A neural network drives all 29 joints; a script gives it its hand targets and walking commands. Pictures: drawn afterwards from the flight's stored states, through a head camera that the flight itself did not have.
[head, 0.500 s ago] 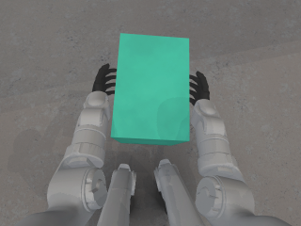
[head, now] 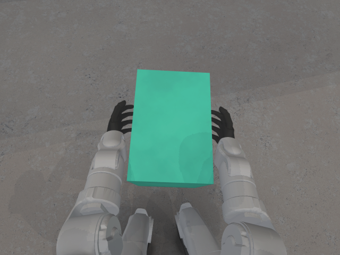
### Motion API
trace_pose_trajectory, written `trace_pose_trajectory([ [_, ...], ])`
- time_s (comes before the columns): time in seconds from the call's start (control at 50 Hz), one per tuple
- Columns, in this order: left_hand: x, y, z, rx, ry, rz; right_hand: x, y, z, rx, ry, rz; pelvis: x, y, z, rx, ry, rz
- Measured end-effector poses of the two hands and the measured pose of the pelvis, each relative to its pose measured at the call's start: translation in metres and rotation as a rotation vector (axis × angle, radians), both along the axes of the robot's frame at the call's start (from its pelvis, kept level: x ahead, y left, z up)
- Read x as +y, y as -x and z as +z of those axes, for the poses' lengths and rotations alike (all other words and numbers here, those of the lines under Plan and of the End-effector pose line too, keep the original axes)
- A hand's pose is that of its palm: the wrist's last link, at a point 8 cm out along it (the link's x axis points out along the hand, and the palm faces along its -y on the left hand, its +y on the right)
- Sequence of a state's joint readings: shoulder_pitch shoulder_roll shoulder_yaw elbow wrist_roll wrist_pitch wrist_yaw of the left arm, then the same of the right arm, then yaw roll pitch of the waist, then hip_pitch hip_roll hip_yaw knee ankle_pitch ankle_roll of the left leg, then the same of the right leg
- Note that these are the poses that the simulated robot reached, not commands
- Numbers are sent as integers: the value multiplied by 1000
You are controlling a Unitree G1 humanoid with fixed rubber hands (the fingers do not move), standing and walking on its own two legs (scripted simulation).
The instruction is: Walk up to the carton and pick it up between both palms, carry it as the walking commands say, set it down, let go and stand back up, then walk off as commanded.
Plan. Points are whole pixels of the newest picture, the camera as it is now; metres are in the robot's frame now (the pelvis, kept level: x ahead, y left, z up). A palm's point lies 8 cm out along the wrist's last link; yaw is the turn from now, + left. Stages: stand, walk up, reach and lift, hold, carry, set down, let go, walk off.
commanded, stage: reach and lift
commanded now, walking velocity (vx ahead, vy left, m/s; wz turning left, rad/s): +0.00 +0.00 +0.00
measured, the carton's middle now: (169, 136) +0.41 -0.03 -0.12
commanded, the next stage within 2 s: none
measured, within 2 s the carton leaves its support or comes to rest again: neither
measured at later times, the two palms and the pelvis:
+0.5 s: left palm (109, 129) +0.39 +0.10 +0.02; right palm (236, 136) +0.35 -0.16 +0.02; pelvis +0.02 +0.00 +0.06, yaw +0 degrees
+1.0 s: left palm (99, 123) +0.37 +0.10 +0.09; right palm (252, 128) +0.34 -0.16 +0.10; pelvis +0.03 +0.00 +0.10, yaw +0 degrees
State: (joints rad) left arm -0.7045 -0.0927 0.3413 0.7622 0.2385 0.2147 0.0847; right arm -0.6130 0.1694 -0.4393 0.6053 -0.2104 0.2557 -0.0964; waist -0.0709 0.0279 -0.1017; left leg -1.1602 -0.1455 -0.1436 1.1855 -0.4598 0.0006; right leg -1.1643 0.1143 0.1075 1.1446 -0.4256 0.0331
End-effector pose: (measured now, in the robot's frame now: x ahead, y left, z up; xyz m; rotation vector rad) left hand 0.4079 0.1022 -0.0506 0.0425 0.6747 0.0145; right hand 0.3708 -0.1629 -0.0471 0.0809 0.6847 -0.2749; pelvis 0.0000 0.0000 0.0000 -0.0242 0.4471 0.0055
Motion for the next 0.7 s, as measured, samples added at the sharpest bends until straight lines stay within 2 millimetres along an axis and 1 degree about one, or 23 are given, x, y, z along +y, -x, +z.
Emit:
trace_pose_trajectory([
  [0.4,2,17,55,-4,-1,5,1,16,56,-5,5,6,1,-16,51,-106,-8,1],
  [0.7,1,28,100,-13,-8,8,1,24,100,-12,15,21,1,-21,78,-215,-14,-7],
])
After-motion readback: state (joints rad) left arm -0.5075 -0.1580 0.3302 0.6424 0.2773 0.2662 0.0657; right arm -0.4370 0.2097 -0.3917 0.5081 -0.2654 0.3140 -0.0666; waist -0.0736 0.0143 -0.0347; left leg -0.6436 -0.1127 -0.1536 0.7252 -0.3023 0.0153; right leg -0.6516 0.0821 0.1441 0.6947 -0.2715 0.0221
